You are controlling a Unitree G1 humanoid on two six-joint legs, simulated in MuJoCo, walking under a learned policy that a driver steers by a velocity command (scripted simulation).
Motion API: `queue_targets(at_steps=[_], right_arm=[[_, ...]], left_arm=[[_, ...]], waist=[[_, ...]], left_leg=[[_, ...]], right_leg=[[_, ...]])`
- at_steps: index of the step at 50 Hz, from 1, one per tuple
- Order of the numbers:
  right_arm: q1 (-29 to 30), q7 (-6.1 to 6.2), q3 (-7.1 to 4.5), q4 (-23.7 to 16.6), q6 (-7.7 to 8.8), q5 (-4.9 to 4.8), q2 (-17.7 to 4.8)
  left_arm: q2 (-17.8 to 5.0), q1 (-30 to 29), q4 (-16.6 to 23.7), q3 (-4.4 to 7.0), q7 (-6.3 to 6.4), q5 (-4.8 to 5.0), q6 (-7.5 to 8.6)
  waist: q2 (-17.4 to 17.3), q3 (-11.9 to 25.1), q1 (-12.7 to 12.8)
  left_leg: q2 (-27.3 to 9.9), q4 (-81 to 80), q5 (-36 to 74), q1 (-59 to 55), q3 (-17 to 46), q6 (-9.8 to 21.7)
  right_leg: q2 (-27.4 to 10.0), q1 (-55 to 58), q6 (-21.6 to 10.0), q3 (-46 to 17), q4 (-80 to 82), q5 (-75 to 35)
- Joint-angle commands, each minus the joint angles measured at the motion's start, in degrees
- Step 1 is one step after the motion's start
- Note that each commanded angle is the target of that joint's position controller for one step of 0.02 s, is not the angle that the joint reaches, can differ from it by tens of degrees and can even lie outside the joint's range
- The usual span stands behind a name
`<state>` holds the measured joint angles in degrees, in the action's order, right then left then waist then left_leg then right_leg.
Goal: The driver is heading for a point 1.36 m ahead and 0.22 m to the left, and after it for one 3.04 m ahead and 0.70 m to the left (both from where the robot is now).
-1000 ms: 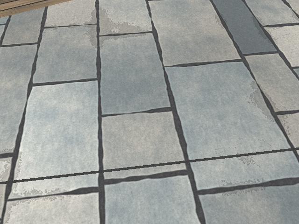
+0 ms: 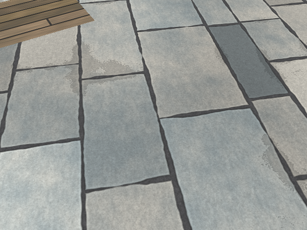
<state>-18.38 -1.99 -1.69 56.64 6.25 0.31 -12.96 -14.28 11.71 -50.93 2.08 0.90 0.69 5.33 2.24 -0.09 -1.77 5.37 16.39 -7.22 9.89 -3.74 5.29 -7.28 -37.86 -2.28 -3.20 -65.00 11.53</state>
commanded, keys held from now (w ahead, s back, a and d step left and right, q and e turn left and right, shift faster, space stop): w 0.54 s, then w+q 0.46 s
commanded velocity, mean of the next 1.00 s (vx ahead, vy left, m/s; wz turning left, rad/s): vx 0.50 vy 0.00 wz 0.15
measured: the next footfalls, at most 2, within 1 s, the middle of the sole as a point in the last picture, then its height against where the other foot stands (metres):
right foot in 0.30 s outside the picture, level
left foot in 0.88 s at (137, 204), level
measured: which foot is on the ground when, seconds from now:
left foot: down 0.00-0.32, up 0.34-0.86, down 0.88-1.00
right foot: up 0.00-0.28, down 0.30-0.86, up 0.88-1.00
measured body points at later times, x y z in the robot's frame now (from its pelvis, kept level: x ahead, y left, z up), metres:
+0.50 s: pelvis +0.28 -0.08 +0.00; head +0.29 -0.10 +0.45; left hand +0.33 +0.18 -0.12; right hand +0.37 -0.35 -0.14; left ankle +0.28 +0.08 -0.66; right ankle +0.30 -0.16 -0.74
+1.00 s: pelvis +0.55 +0.00 -0.01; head +0.58 +0.01 +0.44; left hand +0.58 +0.28 -0.14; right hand +0.72 -0.24 -0.13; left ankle +0.60 +0.07 -0.74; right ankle +0.47 -0.17 -0.64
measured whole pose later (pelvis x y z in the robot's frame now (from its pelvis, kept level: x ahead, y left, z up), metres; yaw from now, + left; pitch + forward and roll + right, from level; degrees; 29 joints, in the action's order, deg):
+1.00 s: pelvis +0.55 +0.00 -0.01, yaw +13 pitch +2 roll +0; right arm -11.0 -2.1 -4.2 47.0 4.2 -0.7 -15.1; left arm -14.6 13.7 -51.0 2.2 0.1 0.6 7.6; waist 0.5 -2.1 -0.2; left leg 5.4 28.8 -8.9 21.9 -0.7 5.7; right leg -2.1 -22.9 -1.1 -1.5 -70.0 21.9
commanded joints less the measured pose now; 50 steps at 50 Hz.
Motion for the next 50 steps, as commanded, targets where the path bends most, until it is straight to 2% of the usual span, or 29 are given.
queue_targets(at_steps=[1,5,8,10,12,13,14,15,16,17,18,19,20,22,23,26,32,38,39,41,42,43,44,45,46,47,48,49,50], right_arm=[[2.36,1.13,-1.22,-3.18,1.00,-0.10,-7.62],[-2.25,1.96,-1.50,-2.18,0.25,-1.02,-9.23],[-5.40,1.99,-1.67,-0.89,-0.38,-1.48,-9.70],[-6.39,2.10,-1.84,-0.27,-0.96,-1.53,-9.76],[-5.77,2.23,-2.19,-0.20,-1.58,-1.56,-10.47],[-4.56,2.25,-2.26,-0.46,-1.90,-1.51,-10.84],[-3.67,2.23,-1.88,-0.81,-2.21,-1.18,-9.93],[-3.16,2.21,-0.83,-2.24,-2.16,-0.29,-7.60],[-9.46,1.67,1.22,-2.77,-0.82,-0.38,-0.71],[-8.27,1.44,0.47,-2.05,0.67,-1.34,-4.28],[-3.30,1.20,-0.77,-3.79,1.49,-2.74,-8.97],[0.28,1.47,-0.89,-4.77,1.55,-2.76,-9.27],[2.17,1.79,-1.10,-5.09,1.18,-1.86,-8.42],[0.33,2.07,-1.35,-4.60,-0.51,-1.27,-6.29],[-0.46,2.15,-1.28,-4.29,-1.14,-1.23,-5.19],[3.97,2.40,-1.62,-6.06,-1.77,-0.73,-5.25],[14.72,1.34,-1.20,-9.14,-1.57,-1.31,-3.64],[21.77,-0.68,-0.89,-13.30,-1.43,-1.76,-3.45],[21.93,-1.13,-0.95,-13.88,-1.37,-1.72,-3.64],[19.32,-1.67,-1.75,-14.36,-1.39,-1.54,-5.18],[14.30,-1.67,-2.75,-13.53,-1.51,-1.53,-6.78],[5.11,-1.40,-4.48,-11.12,-1.64,-1.66,-9.55],[-4.70,-0.36,-6.46,-9.44,-2.03,-1.41,-15.15],[-5.19,-0.28,-6.87,-9.73,-1.81,-1.56,-19.22],[-7.18,-0.02,-5.65,-9.73,-1.74,-1.33,-14.35],[-4.08,0.28,-5.08,-10.17,-1.47,-1.14,-11.74],[0.59,0.30,-4.53,-11.61,-1.32,-1.28,-10.10],[4.45,0.22,-4.00,-12.88,-1.36,-1.02,-8.43],[6.17,0.33,-3.51,-13.75,-1.38,-0.47,-7.28]], left_arm=[[-2.55,1.90,2.43,0.73,0.37,-0.71,-0.21],[-1.62,-7.38,4.82,0.34,-0.35,-0.16,0.44],[-1.90,-12.38,6.46,0.12,-1.30,0.44,0.61],[-2.55,-14.24,7.66,0.18,-2.09,0.58,0.97],[-3.84,-12.66,7.91,0.60,-2.65,0.59,1.49],[-4.98,-9.21,7.18,1.22,-2.71,0.52,1.71],[-7.20,-1.21,4.72,2.55,-2.51,0.43,1.85],[-11.69,10.65,1.96,4.10,-2.04,-0.03,1.94],[-17.39,17.31,0.35,5.55,-2.11,-0.60,1.36],[-12.12,17.37,0.40,4.05,-2.24,-0.52,1.38],[-9.11,11.82,1.41,2.96,-2.23,-0.31,1.51],[-7.19,6.18,2.85,2.22,-2.27,-0.35,1.39],[-5.49,2.73,3.28,1.69,-2.61,-0.62,1.38],[-3.69,1.18,2.68,1.19,-3.04,-1.01,1.66],[-4.15,2.22,1.94,1.33,-3.03,-0.95,1.82],[-6.38,5.50,0.08,1.97,-2.22,-1.01,1.82],[-7.44,9.09,-1.90,2.12,-0.67,-0.96,1.20],[-7.73,11.73,-4.24,2.55,-0.10,-0.53,-0.04],[-8.12,11.10,-4.11,2.72,0.05,-0.44,-0.38],[-9.83,9.01,-3.16,3.17,0.46,-0.37,-1.02],[-10.51,8.10,-2.68,3.33,0.73,-0.43,-1.51],[-10.34,7.31,-1.96,3.15,0.99,-0.49,-1.95],[-9.47,7.75,-0.13,2.50,1.18,-1.16,-1.53],[-0.32,13.80,1.75,-0.38,-0.33,-2.29,0.58],[-5.89,8.31,2.20,0.76,-1.20,0.06,3.13],[-8.12,2.91,4.22,1.37,-1.49,1.76,4.34],[-8.01,0.73,4.76,1.33,-1.09,1.15,4.73],[-8.15,-0.07,4.74,1.92,-0.56,-0.19,4.41],[-8.18,0.81,5.10,2.34,-0.40,-0.73,3.56]], waist=[[-4.27,-3.11,2.68],[-4.39,-3.10,-0.70],[-4.96,-4.15,-2.63],[-5.25,-4.64,-2.70],[-6.08,-3.72,-1.05],[-6.63,-1.89,1.27],[-5.98,2.73,5.16],[-1.90,11.45,9.52],[12.90,19.08,7.98],[11.75,21.08,8.57],[8.34,12.88,7.34],[3.79,8.48,5.50],[0.82,4.65,3.93],[2.41,2.59,1.10],[2.22,1.99,0.60],[0.63,-0.36,0.83],[1.11,-2.72,4.04],[0.48,-5.52,5.81],[0.78,-5.31,5.40],[2.63,-2.24,3.12],[3.47,1.15,0.24],[2.24,6.05,-4.27],[-4.75,12.28,-7.54],[-17.99,18.88,-1.24],[-12.77,21.22,-4.97],[-10.54,12.88,-4.89],[-3.86,8.75,-2.61],[-1.20,5.58,-0.24],[-1.81,4.70,1.89]], left_leg=[[-16.02,-11.64,4.16,6.06,11.83,9.83],[-15.11,-10.61,4.88,1.17,9.04,7.25],[-16.92,-8.68,3.29,-4.14,9.44,6.95],[-18.82,-6.39,3.40,-8.30,10.29,6.43],[-20.12,-3.12,6.72,-10.73,11.04,5.49],[-19.54,0.87,13.99,-10.72,10.29,4.65],[-16.56,10.30,23.05,-9.35,7.84,3.30],[-12.96,27.09,18.61,-0.04,4.38,1.14],[-2.77,49.53,-5.76,24.73,0.95,-3.32],[-3.14,58.63,-23.27,32.09,9.83,-2.48],[-6.56,61.04,-19.71,36.24,10.49,-1.14],[-9.83,59.09,-14.34,34.47,8.71,-0.87],[-11.63,55.25,-10.60,32.36,8.02,-1.13],[-13.53,50.31,-6.76,26.26,7.90,-1.65],[-13.49,49.19,-5.86,25.62,7.32,-2.07],[-13.86,42.41,0.16,30.60,7.01,-3.50],[-11.82,24.71,14.31,30.76,5.29,-3.37],[-10.16,18.40,8.90,34.30,4.55,-0.78],[-9.63,17.98,6.37,33.36,3.47,-0.14],[-6.36,18.13,0.66,25.69,-0.51,1.61],[-3.90,18.01,-0.93,18.32,-2.41,2.73],[-1.30,15.15,1.24,5.72,-2.84,4.51],[-10.34,13.99,2.34,-12.75,12.14,8.58],[-24.05,7.26,-6.30,-32.05,44.62,19.67],[-24.25,1.29,-9.91,-34.08,49.88,18.67],[-22.26,0.97,-5.61,-28.05,41.00,15.61],[-19.87,0.47,-0.22,-18.91,33.95,13.62],[-17.87,-0.61,5.68,-10.08,29.00,12.43],[-16.38,-2.21,8.71,-4.83,26.46,12.18]], right_leg=[[-2.39,-1.09,1.54,-0.10,8.32,-9.25],[0.29,0.97,2.01,2.17,24.77,-17.57],[1.43,1.03,1.98,2.67,30.49,-16.03],[1.89,0.63,0.80,2.43,33.26,-12.27],[2.91,4.20,-0.83,3.01,35.61,-7.67],[4.41,9.64,-1.84,4.35,36.82,-6.16],[6.28,20.03,-3.34,5.69,37.93,-5.87],[-0.69,37.37,-6.98,-2.03,36.57,-7.04],[-14.06,59.57,-15.83,-27.60,41.08,1.93],[-15.80,60.20,-16.13,-38.89,47.77,5.69],[-14.24,53.11,-13.28,-30.79,48.20,4.67],[-11.95,44.78,-11.76,-22.63,49.31,-0.27],[-9.51,37.45,-11.08,-17.32,51.61,-4.33],[-6.07,30.25,-9.99,-10.90,55.02,-8.33],[-5.46,28.89,-10.44,-8.86,55.93,-11.19],[-5.36,29.71,-11.12,-5.42,57.50,-17.46],[-4.34,32.91,-8.22,2.49,59.58,-15.14],[-8.39,44.37,-6.75,6.78,55.74,-19.34],[-8.81,45.47,-6.25,7.58,53.91,-23.14],[-8.61,45.83,-4.91,9.74,46.90,-41.62],[-7.88,45.04,-4.00,11.08,39.37,-50.86],[-5.34,40.93,-2.28,12.89,27.22,-52.57],[-2.45,25.68,0.10,13.57,8.24,-35.21],[10.42,0.47,3.32,7.14,-10.94,18.35],[9.05,-6.24,1.71,-3.14,-16.65,20.24],[6.12,-10.45,0.35,-2.76,-15.66,15.25],[3.40,-7.92,0.00,-2.31,-11.06,10.07],[1.78,-3.72,0.54,-1.77,-6.23,7.60],[0.64,0.39,0.99,-2.14,-3.72,6.47]])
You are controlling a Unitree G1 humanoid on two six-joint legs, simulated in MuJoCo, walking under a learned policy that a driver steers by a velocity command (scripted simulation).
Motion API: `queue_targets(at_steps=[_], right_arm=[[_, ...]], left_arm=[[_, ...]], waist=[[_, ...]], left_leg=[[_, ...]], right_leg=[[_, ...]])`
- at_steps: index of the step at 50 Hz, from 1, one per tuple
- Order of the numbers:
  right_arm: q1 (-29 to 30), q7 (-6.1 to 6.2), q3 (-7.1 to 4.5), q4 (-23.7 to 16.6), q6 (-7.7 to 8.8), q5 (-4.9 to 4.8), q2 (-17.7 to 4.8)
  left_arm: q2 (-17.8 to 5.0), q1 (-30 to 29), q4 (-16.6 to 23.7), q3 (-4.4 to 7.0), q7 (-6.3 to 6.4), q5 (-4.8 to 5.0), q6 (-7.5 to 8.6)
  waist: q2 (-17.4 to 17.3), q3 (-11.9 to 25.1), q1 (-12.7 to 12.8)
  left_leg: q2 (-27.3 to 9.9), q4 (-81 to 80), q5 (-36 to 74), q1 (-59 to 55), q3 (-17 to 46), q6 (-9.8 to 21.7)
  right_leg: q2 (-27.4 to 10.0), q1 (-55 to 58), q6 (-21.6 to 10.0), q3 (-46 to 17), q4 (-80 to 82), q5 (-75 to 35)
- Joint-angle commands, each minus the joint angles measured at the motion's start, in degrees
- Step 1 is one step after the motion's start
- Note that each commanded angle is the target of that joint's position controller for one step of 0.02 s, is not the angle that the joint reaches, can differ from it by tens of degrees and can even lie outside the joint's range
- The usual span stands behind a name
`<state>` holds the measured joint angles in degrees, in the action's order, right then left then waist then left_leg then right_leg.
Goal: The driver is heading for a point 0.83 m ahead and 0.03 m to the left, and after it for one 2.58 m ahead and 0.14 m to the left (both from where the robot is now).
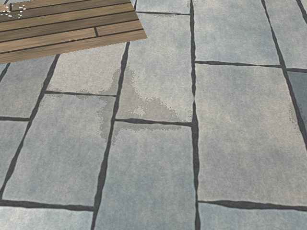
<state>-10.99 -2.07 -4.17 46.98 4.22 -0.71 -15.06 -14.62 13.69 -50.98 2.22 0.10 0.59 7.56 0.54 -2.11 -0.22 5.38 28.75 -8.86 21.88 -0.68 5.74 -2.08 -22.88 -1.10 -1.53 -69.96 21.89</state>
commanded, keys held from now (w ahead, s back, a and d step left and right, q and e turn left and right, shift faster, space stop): w+q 0.30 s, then w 0.50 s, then w+e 0.02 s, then e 0.18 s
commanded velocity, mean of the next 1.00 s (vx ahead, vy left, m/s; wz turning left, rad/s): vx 0.47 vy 0.00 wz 0.25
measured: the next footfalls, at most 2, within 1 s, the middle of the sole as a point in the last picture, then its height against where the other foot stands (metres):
right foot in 0.36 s outside the picture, level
left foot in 0.86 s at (110, 202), level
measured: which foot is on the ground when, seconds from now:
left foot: down 0.00-0.38, up 0.40-0.84, down 0.86-1.00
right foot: up 0.00-0.34, down 0.36-0.88, up 0.90-1.00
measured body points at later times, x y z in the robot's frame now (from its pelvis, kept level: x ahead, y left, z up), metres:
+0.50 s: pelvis +0.29 -0.03 +0.00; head +0.31 -0.03 +0.45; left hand +0.37 +0.26 -0.09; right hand +0.42 -0.28 -0.12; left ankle +0.15 +0.07 -0.64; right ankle +0.36 -0.12 -0.73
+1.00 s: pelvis +0.50 +0.09 +0.01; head +0.53 +0.12 +0.45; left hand +0.47 +0.37 -0.14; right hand +0.74 -0.11 -0.08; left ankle +0.54 +0.20 -0.73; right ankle +0.45 -0.08 -0.65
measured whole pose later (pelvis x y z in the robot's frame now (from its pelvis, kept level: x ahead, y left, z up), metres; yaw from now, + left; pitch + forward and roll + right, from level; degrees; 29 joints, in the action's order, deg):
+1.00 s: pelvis +0.50 +0.09 +0.01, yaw +13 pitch +2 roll -1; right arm -5.8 -1.3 -2.4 40.2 4.7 0.8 -14.1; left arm -16.9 18.5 -49.7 3.0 0.7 1.2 2.6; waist 1.7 -1.8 2.1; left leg -0.6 27.7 -8.7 21.4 -3.8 2.4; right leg -0.9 -23.8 1.6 -3.2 -63.5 28.2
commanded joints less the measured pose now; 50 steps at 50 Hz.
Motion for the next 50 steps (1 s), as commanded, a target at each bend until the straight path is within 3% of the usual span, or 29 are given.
queue_targets(at_steps=[1,3,5,9,13,16,17,18,19,20,21,22,23,24,25,27,30,32,37,40,41,42,43,44,45,46,47,48,50], right_arm=[[-0.88,0.55,-1.08,-4.40,0.60,0.45,-5.43],[-2.16,1.21,-1.46,-4.44,0.74,0.10,-6.97],[-4.38,2.07,-1.96,-4.20,0.69,-0.14,-8.70],[-8.13,2.81,-2.01,-3.70,-0.06,-0.63,-8.67],[-11.09,3.02,-1.96,-2.93,-0.68,-1.00,-8.38],[-10.28,3.52,-2.15,-3.38,-1.26,-0.61,-8.67],[-9.51,3.51,-1.89,-3.66,-1.38,-0.47,-7.88],[-8.93,3.23,-1.10,-4.20,-1.19,-0.10,-5.75],[-9.21,3.06,-0.03,-5.30,-0.95,0.99,-3.38],[-19.10,2.82,0.77,-5.19,-0.33,-1.09,-0.63],[-18.15,2.92,0.03,-3.63,-0.09,-1.71,-6.21],[-11.05,2.80,-0.63,-4.56,-0.10,-1.41,-8.78],[-7.08,2.88,-0.54,-5.50,-0.05,-0.69,-8.10],[-4.63,2.74,-0.61,-6.33,0.19,0.15,-7.28],[-4.90,2.45,-0.62,-6.61,0.20,0.19,-6.33],[-5.71,2.19,-0.20,-6.52,-0.02,0.00,-4.20],[-0.79,2.14,0.63,-8.46,0.02,0.52,-2.60],[2.71,1.88,1.08,-9.25,0.28,0.47,-1.94],[10.71,0.91,1.22,-11.37,0.71,-0.36,-2.56],[12.69,0.20,0.88,-12.73,1.06,-0.56,-3.91],[11.42,0.14,0.52,-12.59,1.28,-0.45,-4.67],[6.99,0.34,-0.30,-11.40,1.49,0.08,-5.98],[-0.55,0.80,-1.59,-9.37,1.70,0.98,-8.77],[-10.26,1.52,-2.72,-8.26,1.72,2.59,-13.75],[-11.03,1.30,-2.98,-7.79,0.86,2.66,-15.96],[-11.43,1.15,-1.96,-7.93,0.46,1.90,-10.91],[-7.52,1.15,-1.04,-8.21,0.53,1.44,-8.55],[-3.34,1.00,-0.43,-8.22,0.62,1.32,-6.83],[1.97,0.85,-0.14,-7.96,0.82,1.67,-5.20]], left_arm=[[-7.11,-0.55,5.65,2.31,0.49,-0.93,0.53],[-5.68,-1.32,6.64,2.21,0.78,-1.45,-0.63],[-5.03,-5.97,8.55,2.04,1.05,-1.73,-1.05],[-3.33,-14.47,11.28,1.38,0.41,-1.14,-0.67],[-5.16,-18.91,13.82,1.71,-0.52,-0.35,0.06],[-7.12,-16.37,13.79,2.37,-1.09,-0.20,1.07],[-7.74,-11.99,12.56,2.79,-1.01,-0.48,1.37],[-9.48,-5.46,11.17,3.53,-0.77,-1.33,1.64],[-12.69,4.24,10.20,4.28,-0.41,-1.84,1.48],[-15.91,9.12,7.04,5.44,-0.96,-1.80,0.62],[-10.10,7.90,8.02,4.15,-1.27,-0.22,0.43],[-7.00,4.96,8.62,3.33,-1.16,0.02,0.13],[-6.74,1.81,9.20,2.88,-1.22,-0.58,-0.29],[-6.07,0.17,8.95,2.59,-1.32,-0.82,-0.54],[-5.49,-0.48,8.81,2.18,-1.34,-1.28,-0.51],[-5.36,0.18,7.92,2.12,-1.53,-0.84,-0.33],[-8.31,2.00,6.64,2.89,-1.13,-0.26,-0.44],[-9.18,3.01,6.05,3.06,-0.85,0.01,-0.94],[-10.27,7.78,3.64,3.02,-0.80,0.82,-1.96],[-11.21,8.52,2.60,3.22,-0.61,1.10,-2.74],[-11.53,8.42,2.37,3.28,-0.50,1.20,-3.09],[-11.45,7.37,2.38,3.10,-0.30,1.18,-3.48],[-10.26,7.42,2.64,2.57,-0.13,0.81,-3.63],[-6.83,6.54,4.97,1.15,0.09,-0.91,-3.36],[-1.21,15.77,4.17,-0.50,0.04,-0.48,-2.68],[-8.09,13.72,2.72,1.29,0.31,0.66,-2.72],[-9.65,9.29,4.11,2.03,0.50,1.45,-3.04],[-8.75,7.58,4.23,2.05,0.89,1.08,-3.76],[-7.51,7.94,4.20,2.60,1.25,0.54,-5.95]], waist=[[-0.95,6.04,1.35],[-1.92,4.46,1.78],[-2.42,2.87,0.60],[-4.67,2.15,-2.80],[-5.56,2.14,-4.23],[-7.42,2.92,-2.22],[-7.91,4.61,-0.02],[-7.04,9.66,2.88],[-0.75,17.64,6.45],[20.45,22.36,2.35],[13.10,17.46,3.68],[6.54,9.79,4.95],[1.59,5.88,3.79],[0.78,3.02,2.74],[2.30,2.85,1.16],[4.47,3.34,0.35],[3.82,2.43,1.23],[3.59,2.18,2.28],[4.32,0.48,5.00],[5.07,-0.31,4.23],[5.10,0.15,2.97],[4.52,2.09,-0.07],[3.31,7.47,-3.46],[-4.20,17.07,-6.81],[-18.69,24.47,-3.12],[-10.63,22.82,-5.41],[-8.73,15.63,-4.24],[-5.82,12.43,-2.13],[-7.19,8.24,1.38]], left_leg=[[-15.66,-15.72,11.55,-13.89,22.42,11.95],[-14.41,-17.00,15.03,-9.45,18.98,12.15],[-12.88,-17.49,15.85,-7.53,16.74,11.18],[-9.60,-15.70,10.10,-6.53,14.87,7.35],[-11.85,-11.46,6.49,-12.30,20.61,6.42],[-13.73,-6.35,8.76,-16.90,24.71,5.55],[-12.50,-3.10,13.12,-16.97,24.04,4.66],[-9.70,4.93,16.71,-14.63,21.50,3.07],[-5.66,20.88,6.41,-6.45,16.28,0.85],[1.55,37.44,-22.88,14.15,11.04,-2.81],[-2.55,44.28,-23.46,21.26,13.50,-2.98],[-4.25,45.57,-17.97,23.04,12.63,-3.12],[-6.25,44.13,-13.96,21.32,10.32,-3.35],[-7.87,40.85,-11.47,20.51,9.34,-3.50],[-9.61,38.36,-10.02,17.84,8.41,-3.46],[-10.51,34.09,-9.32,15.60,6.06,-3.96],[-11.66,24.78,-4.14,16.90,4.27,-5.11],[-11.43,17.34,2.21,15.45,3.37,-5.29],[-8.96,5.75,9.42,10.68,1.39,-5.23],[-8.23,2.10,5.15,9.38,1.29,-3.28],[-7.59,0.42,3.92,5.87,0.98,-2.58],[-6.06,-2.62,4.89,-1.24,0.08,-1.56],[-6.95,-3.50,9.23,-13.22,0.74,0.00],[-19.46,-0.36,24.29,-30.70,12.77,3.82],[-32.20,-2.34,31.29,-44.39,30.91,12.43],[-29.96,-3.98,30.22,-39.07,30.19,11.11],[-27.82,-4.38,33.97,-32.92,21.40,9.14],[-25.10,-5.72,35.67,-26.55,15.94,7.64],[-21.95,-10.12,33.90,-14.82,8.60,6.29]], right_leg=[[-4.80,-12.85,0.57,-3.60,3.91,-4.15],[-4.55,-12.16,2.31,-2.25,9.50,-6.45],[-3.42,-13.20,3.72,-1.31,17.53,-13.13],[0.35,-8.84,3.65,-0.79,34.58,-26.66],[1.97,-7.46,2.82,-2.42,41.28,-25.78],[2.25,-3.79,0.90,-2.52,44.09,-19.54],[2.62,2.06,-0.57,-1.19,46.30,-20.04],[-0.27,13.08,-3.17,-2.82,45.64,-20.98],[-9.65,28.28,-7.10,-12.87,44.22,-20.49],[-20.62,44.42,-16.63,-38.81,49.28,-9.40],[-20.67,42.00,-15.30,-42.42,51.99,2.39],[-18.09,34.69,-12.81,-33.67,52.80,1.32],[-15.78,27.34,-11.71,-27.31,54.06,-5.03],[-13.84,22.20,-11.70,-23.32,55.44,-10.95],[-12.12,19.04,-11.21,-19.85,56.67,-14.77],[-10.42,16.61,-11.77,-15.59,58.58,-19.89],[-10.65,15.77,-12.79,-11.57,61.08,-24.50],[-9.54,15.49,-11.78,-8.28,61.69,-25.09],[-9.69,16.82,-10.09,-5.29,60.39,-23.11],[-12.20,20.68,-8.93,-6.41,57.86,-24.05],[-12.39,20.68,-8.34,-6.92,55.79,-26.60],[-10.40,20.16,-6.88,-5.67,50.04,-35.60],[-6.86,17.07,-4.72,-3.45,40.06,-40.03],[-2.18,5.31,-1.50,-0.61,21.93,-23.32],[4.80,-12.58,1.61,-0.78,5.36,14.49],[2.86,-14.59,2.07,-6.91,-0.70,14.64],[1.20,-17.06,2.14,-6.04,-1.60,11.72],[-1.08,-15.78,2.68,-4.59,0.51,8.43],[-3.23,-9.23,3.55,-3.37,3.77,3.08]])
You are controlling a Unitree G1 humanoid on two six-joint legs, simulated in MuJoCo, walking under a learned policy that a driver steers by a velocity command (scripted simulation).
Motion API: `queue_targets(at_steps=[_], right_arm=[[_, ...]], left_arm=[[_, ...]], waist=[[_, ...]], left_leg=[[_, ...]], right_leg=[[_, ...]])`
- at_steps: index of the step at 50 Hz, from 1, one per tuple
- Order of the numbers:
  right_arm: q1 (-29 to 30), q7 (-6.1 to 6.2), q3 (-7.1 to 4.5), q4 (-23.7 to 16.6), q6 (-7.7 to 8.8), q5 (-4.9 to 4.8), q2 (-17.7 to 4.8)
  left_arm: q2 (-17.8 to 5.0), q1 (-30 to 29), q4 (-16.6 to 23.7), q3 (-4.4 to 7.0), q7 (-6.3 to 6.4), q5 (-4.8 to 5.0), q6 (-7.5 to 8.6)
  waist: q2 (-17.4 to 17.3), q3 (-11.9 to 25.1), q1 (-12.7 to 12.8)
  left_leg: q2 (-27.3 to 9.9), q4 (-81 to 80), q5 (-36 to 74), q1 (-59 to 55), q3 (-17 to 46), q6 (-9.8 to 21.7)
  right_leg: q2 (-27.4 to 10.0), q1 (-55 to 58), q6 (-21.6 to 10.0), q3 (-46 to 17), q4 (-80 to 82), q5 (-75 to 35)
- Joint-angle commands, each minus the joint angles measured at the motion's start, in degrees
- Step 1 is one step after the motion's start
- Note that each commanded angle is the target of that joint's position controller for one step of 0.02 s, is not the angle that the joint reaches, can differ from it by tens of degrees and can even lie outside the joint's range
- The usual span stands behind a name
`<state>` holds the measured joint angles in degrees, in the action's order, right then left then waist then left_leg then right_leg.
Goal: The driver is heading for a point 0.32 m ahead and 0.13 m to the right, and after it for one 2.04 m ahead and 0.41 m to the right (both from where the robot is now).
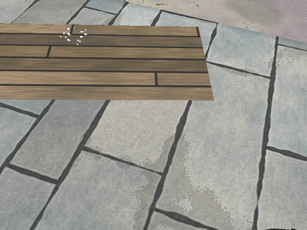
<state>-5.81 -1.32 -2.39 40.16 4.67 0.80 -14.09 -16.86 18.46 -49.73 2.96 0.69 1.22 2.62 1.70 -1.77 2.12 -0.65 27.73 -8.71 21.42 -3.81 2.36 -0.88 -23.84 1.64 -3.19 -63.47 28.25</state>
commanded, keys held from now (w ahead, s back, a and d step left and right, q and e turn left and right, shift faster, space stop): e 0.18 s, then w+e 0.56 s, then w+q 0.26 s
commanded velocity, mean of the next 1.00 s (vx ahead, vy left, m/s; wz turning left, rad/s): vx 0.35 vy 0.00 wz -0.40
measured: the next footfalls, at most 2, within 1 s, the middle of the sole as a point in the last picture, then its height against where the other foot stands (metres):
right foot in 0.42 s outside the picture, level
left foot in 0.88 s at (176, 221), level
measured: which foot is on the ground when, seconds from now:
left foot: down 0.00-0.44, up 0.46-0.86, down 0.88-1.00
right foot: up 0.00-0.40, down 0.42-0.90, up 0.92-1.00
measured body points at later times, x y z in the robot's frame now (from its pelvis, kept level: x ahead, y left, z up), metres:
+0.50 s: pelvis +0.12 -0.06 +0.00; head +0.15 -0.09 +0.44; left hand +0.35 +0.17 -0.09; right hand +0.14 -0.37 -0.13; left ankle +0.07 +0.10 -0.68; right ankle +0.09 -0.15 -0.74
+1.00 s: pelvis +0.37 -0.11 +0.00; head +0.40 -0.12 +0.44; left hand +0.58 +0.09 -0.12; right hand +0.37 -0.42 -0.11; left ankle +0.46 -0.06 -0.74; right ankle +0.20 -0.18 -0.64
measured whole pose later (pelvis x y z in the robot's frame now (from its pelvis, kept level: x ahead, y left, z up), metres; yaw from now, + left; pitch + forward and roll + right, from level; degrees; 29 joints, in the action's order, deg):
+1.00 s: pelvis +0.37 -0.11 +0.00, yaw -25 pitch +2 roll +1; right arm -10.6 -2.9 -3.5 46.1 5.5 -0.5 -16.4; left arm -16.4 17.1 -41.1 3.2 0.8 0.7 3.9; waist 1.7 -1.6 -0.5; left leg 4.3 28.4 -9.1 21.0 0.1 3.9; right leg 0.6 -20.8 -1.6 -4.0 -67.1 23.0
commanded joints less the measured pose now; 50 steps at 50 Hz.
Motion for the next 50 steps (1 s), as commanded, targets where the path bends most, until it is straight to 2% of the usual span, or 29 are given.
queue_targets(at_steps=[1,3,5,9,13,17,18,20,21,22,23,24,25,26,27,28,31,34,37,40,42,43,44,45,46,47,48,49,50], right_arm=[[-1.79,0.20,-2.07,-0.95,0.66,0.70,-6.30],[-0.05,0.86,-2.40,-0.37,0.86,1.05,-7.23],[-0.33,1.84,-2.65,0.66,0.46,0.77,-7.82],[-0.63,3.25,-3.11,1.90,-1.23,0.27,-9.49],[-3.55,2.53,-4.20,3.41,-1.92,-0.81,-12.31],[-5.94,1.92,-5.00,4.68,-2.20,-1.69,-13.64],[-5.95,1.81,-5.14,4.90,-2.33,-1.99,-13.84],[-3.93,1.64,-5.24,5.01,-2.71,-2.85,-13.89],[-3.32,1.61,-4.77,5.02,-2.60,-2.72,-12.25],[-0.42,1.48,-3.57,3.16,-2.12,-1.35,-8.68],[2.17,1.31,-2.33,-1.42,-0.60,0.28,-5.21],[4.75,0.32,-3.03,-0.90,0.98,-1.13,-8.76],[4.80,-0.63,-3.28,-1.27,1.93,-2.57,-10.00],[3.69,-0.80,-3.42,-0.03,2.22,-2.02,-10.31],[3.43,-0.75,-3.63,0.56,2.30,-0.85,-10.65],[2.87,-0.81,-3.71,0.95,2.13,-0.55,-10.37],[4.78,-0.68,-2.81,0.45,1.59,-0.44,-7.47],[9.81,-0.92,-1.66,-1.01,1.65,-0.87,-5.37],[12.08,-1.33,-1.78,-2.29,1.91,-1.57,-6.73],[8.91,-1.87,-2.19,-1.15,2.40,-1.51,-8.36],[4.90,-1.66,-2.99,0.00,2.44,-1.29,-9.79],[-1.00,-1.32,-3.86,1.81,2.36,-0.93,-11.32],[-10.13,-1.20,-4.36,3.21,2.31,-0.40,-13.51],[-16.38,-1.58,-5.67,5.02,1.88,0.10,-18.98],[-15.23,-2.16,-4.37,5.11,1.97,-2.08,-14.36],[-11.25,-1.91,-3.55,4.28,1.75,-2.50,-11.65],[-8.88,-1.56,-3.17,3.27,1.33,-1.75,-10.69],[-7.15,-1.37,-2.84,2.98,1.01,-1.27,-9.77],[-6.41,-1.01,-2.38,2.61,1.03,-0.79,-8.83]], left_arm=[[-4.35,3.76,3.06,1.95,0.81,-0.08,-1.99],[-3.33,3.11,4.43,2.19,1.09,-0.27,-3.20],[-2.83,0.39,6.31,2.24,1.07,-0.57,-3.69],[-2.23,-5.24,9.47,2.05,-0.18,-0.70,-3.93],[-3.08,-11.20,12.72,2.29,-1.55,-0.21,-4.49],[-3.22,-14.68,14.88,2.34,-2.49,-0.02,-3.90],[-3.09,-14.42,14.94,2.34,-2.69,0.09,-3.64],[-3.25,-9.74,13.17,2.83,-2.80,0.03,-3.24],[-5.82,-3.40,10.99,4.25,-2.26,0.07,-3.21],[-12.14,6.46,8.77,6.57,-1.25,0.36,-3.13],[-18.37,8.14,9.78,7.37,-1.28,0.22,-2.16],[-12.75,7.41,10.75,5.64,-1.85,-0.03,-0.75],[-9.96,5.36,11.10,4.65,-1.89,-0.13,0.12],[-8.53,2.43,11.75,4.21,-1.82,0.19,0.35],[-7.31,-0.56,12.45,3.69,-1.53,0.43,0.17],[-6.74,-2.26,13.33,3.21,-1.05,0.00,0.13],[-9.12,-1.88,13.75,3.80,0.14,-0.21,0.45],[-10.14,0.47,12.92,4.24,0.85,0.07,0.50],[-10.27,3.15,11.78,4.47,0.85,0.50,0.49],[-8.83,3.30,10.50,4.11,0.90,0.05,0.62],[-8.67,2.77,10.21,3.99,0.74,-0.34,0.21],[-7.60,3.02,10.16,3.51,0.71,-0.65,0.00],[-5.84,3.52,10.92,2.57,0.91,-1.44,-0.24],[-1.41,10.94,12.09,1.41,0.71,-0.43,0.63],[-4.37,9.46,11.69,1.41,0.50,-0.17,1.62],[-7.52,2.77,12.92,2.19,0.10,0.91,2.23],[-7.45,-2.01,13.89,1.82,0.06,0.41,2.90],[-7.01,-4.90,14.72,1.95,0.07,-0.77,3.44],[-6.72,-4.88,14.89,2.19,0.14,-1.54,3.52]], waist=[[-8.70,7.45,-0.02],[-8.64,6.16,1.04],[-8.01,5.54,0.56],[-6.96,5.12,-1.33],[-6.02,3.43,-4.10],[-6.04,1.45,-5.33],[-6.13,1.43,-4.94],[-5.86,2.76,-1.67],[-4.21,5.70,1.12],[5.96,9.52,4.79],[18.71,10.01,3.61],[9.37,10.26,5.26],[8.28,7.41,3.50],[4.20,5.15,1.49],[2.72,3.39,-0.01],[3.12,2.91,-1.32],[1.62,2.15,-1.65],[3.76,0.45,0.25],[4.84,-0.30,1.24],[6.55,-0.29,0.23],[7.14,1.27,-1.96],[6.05,5.40,-4.55],[1.57,13.19,-8.03],[-17.68,20.04,-5.12],[-17.73,18.99,-5.95],[-12.06,10.05,-6.38],[-5.87,6.74,-6.13],[-3.21,3.34,-4.97],[-4.00,3.26,-3.46]], left_leg=[[-15.36,-10.84,34.05,-10.93,9.41,10.23],[-15.77,-12.97,33.43,-8.36,5.74,11.20],[-16.11,-14.01,30.48,-9.15,3.22,11.17],[-16.10,-14.66,22.88,-11.09,-0.91,10.73],[-19.39,-17.32,1.64,-15.77,1.74,10.77],[-20.88,-15.89,-4.83,-21.51,2.18,9.20],[-20.63,-14.62,-4.66,-21.71,1.36,8.48],[-17.97,-8.01,-0.36,-18.16,-3.04,5.74],[-14.90,1.20,6.45,-13.13,-6.66,3.46],[-9.60,21.70,4.05,-0.20,-11.50,-0.89],[1.31,38.24,-25.45,25.75,-6.21,-4.72],[-0.62,44.47,-26.24,32.28,4.50,-3.84],[-2.71,42.96,-20.83,33.18,5.59,-2.23],[-4.53,39.78,-16.35,30.56,5.60,-1.85],[-5.36,35.00,-12.61,27.81,5.68,-2.17],[-5.47,32.13,-9.36,23.81,5.62,-2.66],[-2.65,21.54,-0.91,18.72,4.19,-4.82],[0.06,8.45,7.94,13.02,4.04,-5.22],[0.71,3.61,10.69,9.33,5.49,-4.63],[-0.72,1.85,9.96,8.07,5.85,-2.26],[1.10,0.47,5.91,2.70,2.57,0.38],[2.20,0.31,5.80,-5.56,1.27,2.26],[-4.71,2.47,6.61,-20.26,10.01,6.09],[-17.33,-4.99,-6.78,-38.27,39.69,16.68],[-18.86,-13.11,-19.83,-39.54,52.75,17.50],[-17.74,-13.35,-21.30,-32.70,45.20,15.05],[-15.38,-13.35,-16.92,-25.77,38.61,13.44],[-13.39,-14.09,-10.65,-19.42,33.99,12.96],[-11.38,-14.95,-6.17,-16.06,30.95,12.41]], right_leg=[[-3.82,-5.88,1.28,-0.64,-3.17,-5.70],[-3.78,-6.36,2.01,-0.39,-1.52,-9.29],[-4.47,-7.92,2.07,-0.31,2.80,-13.26],[-5.08,-6.29,1.44,1.65,12.54,-18.96],[-5.44,-8.19,-0.64,3.02,18.70,-14.98],[-4.77,-9.20,-3.14,5.20,23.65,-8.03],[-4.21,-7.45,-3.89,6.32,25.62,-7.29],[-0.92,2.86,-5.85,10.08,33.97,-11.47],[1.39,13.73,-7.70,9.84,36.43,-13.33],[-6.60,27.77,-12.42,-3.88,38.95,-19.42],[-18.00,40.04,-22.82,-33.19,45.06,-15.88],[-19.47,40.96,-23.86,-33.49,47.72,-15.60],[-18.09,38.27,-21.86,-27.37,47.46,-19.10],[-15.80,33.45,-19.56,-21.44,46.94,-23.27],[-14.35,29.01,-18.11,-18.24,47.82,-26.79],[-12.92,25.27,-17.30,-16.03,49.02,-30.13],[-10.02,20.34,-16.29,-11.41,50.81,-34.53],[-7.49,15.95,-14.20,-8.89,50.59,-30.38],[-8.90,15.19,-13.22,-11.83,49.66,-26.16],[-11.81,20.43,-11.91,-12.31,47.91,-27.43],[-10.76,23.04,-10.39,-10.15,41.81,-40.44],[-7.78,22.74,-9.10,-7.31,33.09,-48.63],[-4.70,15.11,-7.15,-4.72,17.85,-41.42],[4.96,-6.45,-1.98,-1.34,-5.46,-12.01],[4.52,-15.21,-2.26,-6.15,-11.76,3.36],[1.18,-19.61,-2.98,-5.58,-13.53,-0.41],[-1.03,-18.28,-3.65,-4.23,-11.34,-4.34],[-2.66,-17.27,-3.66,-3.33,-6.81,-6.91],[-4.09,-14.11,-3.59,-3.50,-2.99,-9.15]])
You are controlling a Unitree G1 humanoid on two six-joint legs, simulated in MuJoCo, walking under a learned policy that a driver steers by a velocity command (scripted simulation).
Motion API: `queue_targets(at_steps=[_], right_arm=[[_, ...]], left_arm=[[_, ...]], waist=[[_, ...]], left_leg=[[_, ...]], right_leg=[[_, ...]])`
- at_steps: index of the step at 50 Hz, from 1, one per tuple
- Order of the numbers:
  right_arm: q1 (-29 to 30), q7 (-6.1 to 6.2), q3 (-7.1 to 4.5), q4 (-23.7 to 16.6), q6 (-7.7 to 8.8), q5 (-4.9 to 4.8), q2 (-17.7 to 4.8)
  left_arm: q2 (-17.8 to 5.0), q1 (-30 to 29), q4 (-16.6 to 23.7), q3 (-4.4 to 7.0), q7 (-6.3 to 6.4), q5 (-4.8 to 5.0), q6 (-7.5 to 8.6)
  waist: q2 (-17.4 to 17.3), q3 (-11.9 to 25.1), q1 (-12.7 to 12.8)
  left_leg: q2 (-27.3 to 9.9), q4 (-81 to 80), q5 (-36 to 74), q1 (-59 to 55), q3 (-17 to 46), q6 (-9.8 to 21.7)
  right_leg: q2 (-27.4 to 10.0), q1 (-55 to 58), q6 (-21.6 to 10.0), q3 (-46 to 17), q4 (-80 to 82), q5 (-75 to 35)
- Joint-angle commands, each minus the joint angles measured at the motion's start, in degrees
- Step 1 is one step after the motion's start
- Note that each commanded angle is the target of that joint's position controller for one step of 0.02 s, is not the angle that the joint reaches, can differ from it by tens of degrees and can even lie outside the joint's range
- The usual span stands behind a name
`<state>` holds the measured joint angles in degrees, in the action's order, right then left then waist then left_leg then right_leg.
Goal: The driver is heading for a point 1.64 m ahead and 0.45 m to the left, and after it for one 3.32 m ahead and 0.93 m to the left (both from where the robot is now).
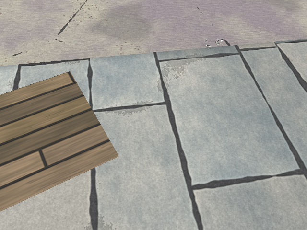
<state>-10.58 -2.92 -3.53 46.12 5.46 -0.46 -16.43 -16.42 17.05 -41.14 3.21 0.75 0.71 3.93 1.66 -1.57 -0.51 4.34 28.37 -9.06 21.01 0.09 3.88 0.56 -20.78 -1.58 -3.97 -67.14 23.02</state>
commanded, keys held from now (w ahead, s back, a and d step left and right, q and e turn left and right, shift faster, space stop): w+q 0.82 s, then w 0.12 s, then w+e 0.06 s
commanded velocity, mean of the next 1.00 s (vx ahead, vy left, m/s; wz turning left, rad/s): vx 0.50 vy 0.00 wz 0.46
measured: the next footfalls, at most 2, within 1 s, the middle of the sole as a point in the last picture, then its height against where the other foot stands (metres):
right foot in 0.34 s outside the picture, level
left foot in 0.84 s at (103, 218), level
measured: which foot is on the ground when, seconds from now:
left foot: down 0.00-0.36, up 0.38-0.82, down 0.84-1.00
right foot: up 0.00-0.32, down 0.34-0.86, up 0.88-1.00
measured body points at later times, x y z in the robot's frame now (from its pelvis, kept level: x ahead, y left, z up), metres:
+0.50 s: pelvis +0.26 -0.03 +0.01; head +0.28 -0.04 +0.46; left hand +0.34 +0.26 -0.08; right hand +0.42 -0.29 -0.11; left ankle +0.17 +0.09 -0.64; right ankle +0.31 -0.14 -0.73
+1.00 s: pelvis +0.48 +0.13 +0.00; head +0.51 +0.16 +0.45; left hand +0.43 +0.42 -0.11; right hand +0.74 -0.03 -0.09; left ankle +0.49 +0.21 -0.73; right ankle +0.52 -0.05 -0.64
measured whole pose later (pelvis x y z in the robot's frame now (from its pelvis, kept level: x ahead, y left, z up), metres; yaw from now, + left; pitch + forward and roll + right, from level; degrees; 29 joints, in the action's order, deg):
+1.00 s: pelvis +0.48 +0.13 +0.00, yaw +32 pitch +1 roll +0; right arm -11.8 -2.2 -3.3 39.2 2.5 -0.3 -16.0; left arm -17.7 13.4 -43.4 3.2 0.0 1.1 5.5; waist 1.5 -3.5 0.4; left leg 4.5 28.4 -10.3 19.3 -1.2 5.4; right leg -6.1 -27.5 0.3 -1.1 -67.5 19.9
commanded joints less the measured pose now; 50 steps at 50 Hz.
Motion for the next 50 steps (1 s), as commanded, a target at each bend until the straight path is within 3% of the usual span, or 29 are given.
queue_targets(at_steps=[1,4,7,12,14,16,17,18,19,20,21,22,23,25,29,34,38,40,41,42,43,44,45,46,47,48,50], right_arm=[[-1.50,0.86,-1.11,-3.47,0.11,0.43,-6.21],[-3.02,1.94,-1.51,-3.17,0.00,-0.36,-7.52],[-5.05,2.86,-2.19,-2.73,-0.55,-0.86,-9.33],[-10.16,3.33,-2.27,-1.83,-2.01,-1.46,-9.30],[-10.50,3.47,-2.38,-1.99,-2.46,-1.38,-9.31],[-9.40,3.54,-2.13,-2.65,-2.72,-1.19,-8.05],[-8.64,3.38,-1.34,-3.48,-2.47,-0.74,-5.67],[-9.43,3.32,0.01,-4.96,-2.16,0.64,-1.39],[-15.10,3.31,0.31,-7.16,-1.53,-1.66,-1.47],[-13.46,3.61,-0.99,-5.54,-1.76,-2.38,-7.16],[-8.38,3.47,-1.54,-6.18,-2.12,-1.85,-8.74],[-6.76,3.40,-1.54,-6.29,-2.48,-1.34,-7.67],[-5.33,3.18,-1.73,-6.99,-2.70,-0.89,-7.08],[-5.08,2.56,-1.53,-7.68,-3.42,-1.31,-4.95],[-0.83,1.97,-0.86,-9.99,-4.00,-0.75,-2.97],[7.00,0.23,-0.06,-12.07,-3.33,-0.76,-2.09],[11.05,-0.72,-0.44,-14.61,-3.51,-0.92,-3.39],[8.03,-0.73,-1.58,-14.75,-3.90,-0.59,-5.47],[1.37,-0.52,-2.85,-13.24,-4.12,-0.65,-7.43],[-8.41,0.30,-4.69,-10.52,-4.45,-0.79,-10.58],[-14.00,1.62,-5.93,-9.27,-4.75,-1.01,-16.02],[-12.24,1.33,-5.30,-11.22,-3.78,-1.04,-17.82],[-12.28,0.85,-3.81,-10.62,-3.09,-0.59,-12.49],[-10.19,0.79,-3.22,-10.06,-2.56,-0.43,-10.75],[-6.12,0.84,-2.58,-10.09,-2.26,-0.38,-9.11],[-2.80,0.92,-1.79,-10.39,-1.96,0.16,-6.76],[-0.78,1.07,-1.36,-10.25,-1.22,0.83,-5.58]], left_arm=[[-6.38,-2.83,6.36,1.84,0.02,-1.25,2.12],[-4.21,-4.29,7.43,1.10,0.09,-1.56,1.70],[-2.41,-10.44,8.72,0.18,-0.14,-1.37,1.98],[-3.27,-17.61,10.44,0.41,-1.09,-0.10,2.89],[-4.56,-17.30,10.67,1.06,-1.29,0.19,3.33],[-5.97,-11.46,9.13,2.11,-1.06,0.15,3.74],[-8.08,-5.20,8.31,3.00,-0.59,-0.53,3.91],[-11.84,4.20,7.27,3.90,-0.03,-1.02,3.55],[-14.67,6.55,5.13,4.60,-0.78,-1.52,2.64],[-9.06,3.75,6.12,3.44,-1.08,-1.03,2.58],[-6.14,1.85,6.19,2.57,-0.96,-0.83,2.41],[-4.98,-0.69,6.16,2.02,-1.07,-1.20,2.34],[-3.90,-2.61,5.59,1.71,-1.12,-1.32,2.24],[-3.74,-3.78,4.68,1.77,-1.08,-1.36,2.60],[-6.40,-2.90,2.37,2.81,-0.74,-1.05,2.93],[-9.04,-1.52,0.20,3.49,-0.17,-0.51,2.06],[-11.17,0.47,-1.65,4.22,-0.12,0.73,1.01],[-13.05,0.24,-1.81,4.75,0.16,1.19,0.25],[-13.43,-0.30,-1.73,4.78,0.32,1.46,-0.27],[-11.78,0.78,-1.74,3.98,0.55,1.21,-0.30],[-5.95,3.54,-0.02,1.91,0.31,-1.34,0.14],[-3.51,5.37,1.96,0.33,-0.29,-1.13,1.93],[-9.11,-0.38,2.03,1.73,-1.01,1.31,3.08],[-9.12,-3.37,2.97,1.55,-1.18,2.19,3.62],[-8.45,-4.26,2.41,1.42,-0.63,1.02,3.70],[-8.69,-3.35,1.60,1.76,-0.37,0.06,3.16],[-7.67,0.16,-0.10,1.69,-0.67,0.12,1.51]], waist=[[-5.56,3.08,0.07],[-6.36,2.34,0.47],[-5.67,1.08,-1.64],[-6.39,1.02,-4.39],[-7.36,1.31,-3.30],[-8.10,3.17,0.48],[-6.81,7.64,3.79],[2.77,15.85,6.69],[20.93,18.62,3.23],[11.08,11.73,4.22],[6.24,6.11,4.98],[2.58,3.69,3.71],[2.96,1.59,2.68],[5.07,0.53,1.38],[2.73,-0.08,1.50],[1.59,-1.47,3.99],[2.07,-2.63,4.08],[3.76,0.54,1.36],[3.44,4.27,-2.73],[1.67,9.34,-7.37],[-10.67,14.36,-6.71],[-16.80,24.48,-3.40],[-8.29,20.89,-6.65],[-7.61,12.86,-5.64],[-3.22,8.07,-3.08],[-4.35,6.01,-0.83],[-6.11,5.59,1.42]], left_leg=[[-15.04,-16.42,-3.27,-13.81,25.50,11.04],[-13.87,-18.08,2.65,-9.73,20.85,12.13],[-11.83,-17.92,4.32,-6.63,16.98,10.35],[-11.66,-13.50,1.38,-7.77,19.19,8.36],[-12.37,-10.52,-0.33,-9.88,22.43,7.31],[-10.57,-4.96,0.65,-8.82,22.93,5.21],[-7.94,3.96,0.99,-5.37,20.33,3.20],[-3.23,22.12,-12.87,3.01,13.43,0.52],[-0.19,36.78,-26.05,20.71,8.21,-1.34],[-4.30,43.16,-21.98,25.55,9.90,-2.14],[-5.84,44.46,-16.66,26.23,8.79,-2.44],[-7.44,43.49,-12.72,23.95,7.92,-3.04],[-8.76,41.06,-10.33,23.09,7.81,-3.40],[-10.27,38.73,-7.90,19.84,6.44,-3.90],[-11.04,30.66,-1.84,21.98,5.57,-5.30],[-9.93,15.19,9.70,17.67,1.52,-4.01],[-8.34,9.31,4.70,15.66,-1.38,-1.03],[-4.54,8.31,-1.32,8.36,-4.87,1.50],[-1.87,6.00,-1.04,-0.73,-6.47,3.28],[-0.41,3.58,2.05,-16.80,-4.94,5.53],[-13.63,2.64,1.88,-35.92,16.18,10.95],[-24.74,-8.04,-9.66,-44.71,46.87,20.28],[-23.81,-11.31,-12.09,-41.88,42.17,16.94],[-21.94,-11.37,-9.51,-34.05,33.53,14.76],[-19.39,-11.60,-4.24,-25.04,27.01,12.64],[-17.62,-12.45,2.55,-18.76,21.95,11.46],[-16.19,-15.47,8.71,-12.65,16.98,11.32]], right_leg=[[-5.72,-15.31,0.12,-2.30,3.46,-4.74],[-5.44,-13.85,2.33,-0.15,13.01,-5.99],[-3.96,-10.77,3.92,0.63,24.95,-16.83],[-0.48,-4.85,4.88,0.24,36.27,-23.38],[-0.05,-2.02,4.04,-0.26,39.26,-20.37],[-0.45,7.25,1.78,0.57,43.11,-18.90],[-4.96,17.41,-0.85,-2.74,42.67,-17.50],[-16.51,31.62,-4.57,-14.08,42.25,-15.66],[-26.43,40.25,-12.63,-39.79,48.69,-0.28],[-24.44,35.23,-11.60,-38.07,50.96,7.20],[-21.65,29.76,-9.54,-28.03,50.91,2.79],[-18.87,24.33,-8.57,-21.29,52.10,-4.80],[-16.97,20.74,-8.38,-16.58,53.31,-10.12],[-14.97,16.13,-7.93,-9.55,55.88,-16.21],[-15.85,16.39,-9.50,-1.85,58.17,-25.03],[-14.85,17.63,-7.36,7.49,58.29,-27.14],[-16.87,22.97,-5.55,11.01,55.13,-33.56],[-16.70,24.65,-4.32,13.44,46.87,-52.60],[-15.52,23.29,-3.24,15.21,37.44,-59.53],[-13.47,15.30,-1.40,16.31,24.56,-55.98],[-8.54,-5.12,1.57,16.46,4.01,-18.56],[0.65,-18.94,3.14,4.64,-10.47,11.84],[-2.60,-24.37,2.34,-1.22,-12.54,7.88],[-4.76,-25.88,1.23,0.13,-9.85,3.58],[-7.42,-23.30,1.10,0.54,-5.27,-0.94],[-9.27,-19.46,1.25,0.30,-1.56,-3.90],[-10.37,-14.22,1.86,0.33,0.40,-7.49]])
